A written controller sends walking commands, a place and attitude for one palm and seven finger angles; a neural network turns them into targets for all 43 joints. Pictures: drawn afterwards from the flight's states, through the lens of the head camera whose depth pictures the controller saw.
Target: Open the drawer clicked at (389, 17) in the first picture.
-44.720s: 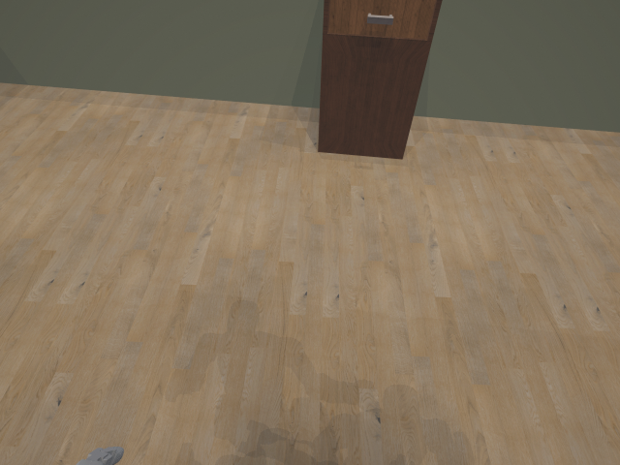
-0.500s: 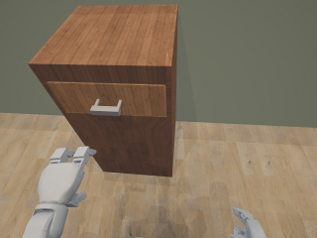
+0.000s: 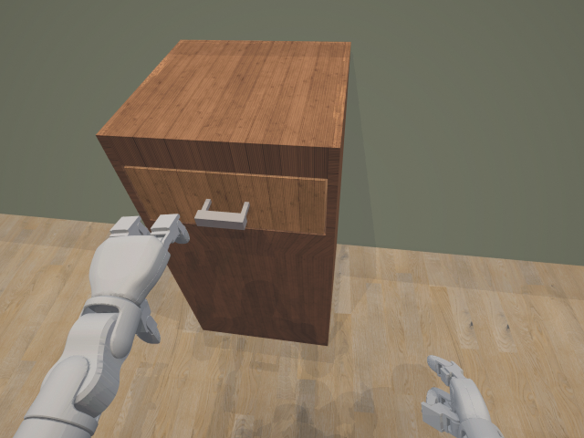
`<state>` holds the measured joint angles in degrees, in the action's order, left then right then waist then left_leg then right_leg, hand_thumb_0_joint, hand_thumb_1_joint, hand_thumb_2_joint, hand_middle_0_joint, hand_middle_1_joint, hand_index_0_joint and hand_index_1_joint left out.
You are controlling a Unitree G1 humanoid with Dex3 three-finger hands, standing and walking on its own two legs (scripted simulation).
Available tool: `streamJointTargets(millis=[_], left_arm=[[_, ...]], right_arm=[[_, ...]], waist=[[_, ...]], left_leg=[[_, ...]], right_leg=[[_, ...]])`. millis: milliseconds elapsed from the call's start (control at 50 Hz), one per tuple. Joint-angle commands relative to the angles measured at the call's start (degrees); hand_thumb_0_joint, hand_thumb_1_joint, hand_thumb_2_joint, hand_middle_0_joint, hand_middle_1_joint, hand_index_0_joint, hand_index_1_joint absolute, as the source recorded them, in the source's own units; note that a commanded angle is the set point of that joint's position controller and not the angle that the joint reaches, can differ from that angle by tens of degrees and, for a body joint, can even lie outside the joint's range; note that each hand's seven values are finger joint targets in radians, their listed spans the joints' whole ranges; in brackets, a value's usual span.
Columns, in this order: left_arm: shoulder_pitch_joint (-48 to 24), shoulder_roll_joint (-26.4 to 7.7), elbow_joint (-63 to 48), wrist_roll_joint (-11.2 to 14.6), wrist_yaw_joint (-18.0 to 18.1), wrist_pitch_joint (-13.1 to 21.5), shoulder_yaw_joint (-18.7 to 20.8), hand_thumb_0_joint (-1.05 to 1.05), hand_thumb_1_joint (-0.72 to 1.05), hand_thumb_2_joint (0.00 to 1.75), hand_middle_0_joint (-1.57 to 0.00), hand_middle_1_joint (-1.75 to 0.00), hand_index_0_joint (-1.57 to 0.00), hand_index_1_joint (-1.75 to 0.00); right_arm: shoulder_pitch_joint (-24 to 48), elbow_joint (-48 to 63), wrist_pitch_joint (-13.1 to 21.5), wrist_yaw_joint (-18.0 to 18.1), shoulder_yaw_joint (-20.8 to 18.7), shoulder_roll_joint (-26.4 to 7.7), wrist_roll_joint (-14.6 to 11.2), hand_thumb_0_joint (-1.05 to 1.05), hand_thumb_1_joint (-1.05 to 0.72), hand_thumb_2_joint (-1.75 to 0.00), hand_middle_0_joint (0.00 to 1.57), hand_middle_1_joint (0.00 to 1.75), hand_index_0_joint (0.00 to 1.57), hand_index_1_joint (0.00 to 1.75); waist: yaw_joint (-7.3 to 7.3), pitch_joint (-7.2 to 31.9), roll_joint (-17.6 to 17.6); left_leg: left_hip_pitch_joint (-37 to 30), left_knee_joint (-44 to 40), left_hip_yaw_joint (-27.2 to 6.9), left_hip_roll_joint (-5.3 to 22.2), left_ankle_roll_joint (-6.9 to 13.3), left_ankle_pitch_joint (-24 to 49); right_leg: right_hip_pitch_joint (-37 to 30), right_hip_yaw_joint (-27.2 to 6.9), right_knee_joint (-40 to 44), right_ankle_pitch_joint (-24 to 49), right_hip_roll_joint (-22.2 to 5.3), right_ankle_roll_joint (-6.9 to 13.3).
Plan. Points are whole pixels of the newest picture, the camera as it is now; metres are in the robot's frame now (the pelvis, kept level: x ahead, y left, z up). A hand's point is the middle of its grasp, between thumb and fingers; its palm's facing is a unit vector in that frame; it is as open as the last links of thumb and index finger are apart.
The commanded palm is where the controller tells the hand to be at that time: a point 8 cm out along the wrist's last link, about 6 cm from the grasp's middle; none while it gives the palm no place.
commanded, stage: raise the hand with hooked fingers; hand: left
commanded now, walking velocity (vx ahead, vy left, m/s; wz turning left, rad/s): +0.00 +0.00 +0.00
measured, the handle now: (223, 212) +0.54 +0.22 -0.06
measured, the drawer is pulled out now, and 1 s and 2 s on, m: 0.00 0.00 0.00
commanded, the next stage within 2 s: move the hooked fingers above the handle in 0.52 s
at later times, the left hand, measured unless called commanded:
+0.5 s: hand (160, 268) +0.30 +0.23 +0.08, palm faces +0.05 -0.08 -1.00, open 13.8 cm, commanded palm +0.28 +0.23 +0.14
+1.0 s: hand (173, 251) +0.35 +0.23 +0.06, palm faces -0.01 -0.06 -1.00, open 13.8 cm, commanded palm +0.33 +0.24 +0.12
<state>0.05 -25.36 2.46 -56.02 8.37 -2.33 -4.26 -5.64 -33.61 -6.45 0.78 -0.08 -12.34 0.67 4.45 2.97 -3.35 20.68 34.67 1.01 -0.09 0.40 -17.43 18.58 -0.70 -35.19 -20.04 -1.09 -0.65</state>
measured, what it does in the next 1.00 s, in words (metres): stands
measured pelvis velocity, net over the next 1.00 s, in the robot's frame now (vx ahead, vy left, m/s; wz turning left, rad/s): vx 0.00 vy -0.01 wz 0.01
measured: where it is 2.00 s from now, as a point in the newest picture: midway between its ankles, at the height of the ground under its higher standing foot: outside the picture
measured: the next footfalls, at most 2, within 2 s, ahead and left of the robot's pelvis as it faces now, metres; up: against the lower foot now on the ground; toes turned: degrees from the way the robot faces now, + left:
none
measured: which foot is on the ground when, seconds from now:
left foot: down 0.00-1.00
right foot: down 0.00-1.00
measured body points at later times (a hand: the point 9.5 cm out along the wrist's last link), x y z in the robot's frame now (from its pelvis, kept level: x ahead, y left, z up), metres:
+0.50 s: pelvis +0.00 -0.01 +0.01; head +0.02 -0.04 +0.45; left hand +0.29 +0.23 +0.13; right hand +0.16 -0.25 -0.12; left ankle +0.00 +0.12 -0.73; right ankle -0.02 -0.13 -0.73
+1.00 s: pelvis +0.00 -0.01 +0.00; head +0.03 -0.03 +0.45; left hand +0.34 +0.23 +0.12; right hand +0.16 -0.25 -0.12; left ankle +0.00 +0.12 -0.73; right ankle -0.02 -0.13 -0.73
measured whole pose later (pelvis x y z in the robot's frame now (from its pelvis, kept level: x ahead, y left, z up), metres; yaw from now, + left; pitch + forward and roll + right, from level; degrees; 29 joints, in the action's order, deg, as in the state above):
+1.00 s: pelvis +0.00 -0.01 +0.00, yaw +0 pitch +6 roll +0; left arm -16.3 -27.3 21.4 -55.9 6.9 6.4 -3.2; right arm -9.8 -37.1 -6.3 2.1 -2.1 -13.8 -0.4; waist 2.7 3.1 -2.8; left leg 24.3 34.3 0.1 0.6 -0.4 -16.3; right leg 22.1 0.1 -35.1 -19.2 -0.4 0.2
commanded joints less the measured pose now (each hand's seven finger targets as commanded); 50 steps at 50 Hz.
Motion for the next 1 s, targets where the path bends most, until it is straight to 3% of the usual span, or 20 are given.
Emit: streamJointTargets(millis=[0,100,220,360,460,560,620,680,760,840,980], left_arm=[[-18.0,-11.3,-9.6,0.7,-0.6,1.4,6.6,0.00,-0.50,0.30,-0.30,-1.20,-0.30,-1.20],[-22.4,-14.1,-8.9,1.8,-2.4,3.5,8.7,0.00,-0.50,0.30,-0.30,-1.20,-0.30,-1.20],[-16.0,-12.3,-7.1,3.1,-3.7,4.6,8.6,0.00,-0.50,0.30,-0.30,-1.20,-0.30,-1.20],[-18.6,-15.6,-10.7,2.5,0.1,7.0,12.3,0.00,-0.50,0.30,-0.30,-1.20,-0.30,-1.20],[-19.0,-14.4,-9.1,2.1,2.1,5.8,11.1,0.00,-0.50,0.30,-0.30,-1.20,-0.30,-1.20],[-18.6,-13.6,-8.1,2.1,1.0,4.1,9.4,0.00,-0.50,0.30,-0.30,-1.20,-0.30,-1.20],[-18.5,-12.4,-6.0,2.4,-0.1,3.6,7.8,0.00,-0.50,0.30,-0.30,-1.20,-0.30,-1.20],[-24.2,-12.5,-1.8,1.8,-0.9,3.9,6.9,0.00,-0.50,0.30,-0.30,-1.20,-0.30,-1.20],[-29.7,-15.8,1.2,1.0,-0.6,6.3,9.2,0.00,-0.50,0.30,-0.30,-1.20,-0.30,-1.20],[-33.3,-14.0,4.6,0.8,0.0,8.5,7.8,0.00,-0.50,0.30,-0.30,-1.20,-0.30,-1.20],[-35.6,-15.4,10.4,0.0,1.2,9.0,9.1,0.00,-0.50,0.30,-0.30,-1.20,-0.30,-1.20]], right_arm=[[4.7,6.9,2.0,0.7,-2.2,-6.6,-0.1,0.00,-0.90,-0.90,0.20,0.30,0.20,0.30],[4.4,6.6,2.0,1.0,-2.3,-6.9,-0.3,0.00,-0.90,-0.90,0.20,0.30,0.20,0.30],[3.5,6.9,1.5,0.0,-2.9,-7.5,-0.6,0.00,-0.90,-0.90,0.20,0.30,0.20,0.30],[3.0,6.4,2.2,0.2,-3.6,-7.7,-0.3,0.00,-0.90,-0.90,0.20,0.30,0.20,0.30],[3.0,5.6,2.4,0.1,-4.0,-7.7,-0.7,0.00,-0.90,-0.90,0.20,0.30,0.20,0.30],[3.7,5.7,2.2,0.2,-3.8,-7.8,-1.0,0.00,-0.90,-0.90,0.20,0.30,0.20,0.30],[3.8,5.8,2.0,0.6,-3.4,-7.6,-1.2,0.00,-0.90,-0.90,0.20,0.30,0.20,0.30],[3.2,5.1,1.9,1.1,-3.0,-7.8,-1.3,0.00,-0.90,-0.90,0.20,0.30,0.20,0.30],[1.4,4.4,2.3,1.8,-3.3,-7.9,-0.9,0.00,-0.90,-0.90,0.20,0.30,0.20,0.30],[0.0,3.6,2.6,1.8,-3.9,-7.5,-0.9,0.00,-0.90,-0.90,0.20,0.30,0.20,0.30],[-2.7,3.1,1.9,1.3,-4.8,-8.3,-0.8,0.00,-0.90,-0.90,0.20,0.30,0.20,0.30]], waist=[[-1.15,10.3,1.2],[-0.71,12.6,1.7],[0.04,11.6,3.2],[0.26,14.2,2.0],[-0.23,14.1,1.1],[-0.44,13.4,2.5],[-0.70,11.0,3.4],[-1.81,8.6,5.3],[-1.68,12.3,4.2],[-2.16,14.1,2.3],[-2.33,17.3,2.9]], left_leg=[[-10.0,-5.4,0.1,-0.9,0.7,16.2],[-10.7,-6.0,0.1,-1.2,0.9,18.2],[-9.2,-6.4,0.7,-1.3,0.9,19.4],[-9.5,-6.1,0.6,-1.5,1.1,18.0],[-9.5,-5.9,0.9,-1.5,1.0,17.8],[-9.1,-6.4,1.1,-1.6,1.2,16.5],[-8.5,-6.6,1.3,-1.6,1.4,15.3],[-7.3,-6.6,1.5,-1.6,1.4,12.1],[-7.5,-5.3,1.3,-2.1,1.6,12.3],[-7.4,-3.6,1.4,-2.2,1.6,14.9],[-4.8,-1.4,1.3,-2.1,1.6,17.4]], right_leg=[[-2.2,2.0,6.0,14.9,2.5,2.9],[-4.9,1.7,6.8,17.4,2.4,2.8],[-5.6,1.7,7.0,19.2,2.4,2.6],[-5.7,1.2,7.0,17.9,2.2,2.6],[-4.8,1.2,6.8,17.4,2.3,2.7],[-5.1,1.0,7.2,16.8,2.3,2.5],[-4.0,1.2,7.6,16.2,2.1,2.3],[-1.9,1.2,8.3,13.0,2.1,2.1],[-2.5,0.7,7.6,13.6,2.1,2.1],[-1.1,0.9,5.9,16.7,2.2,2.3],[-0.5,1.0,3.3,19.8,2.6,2.6]])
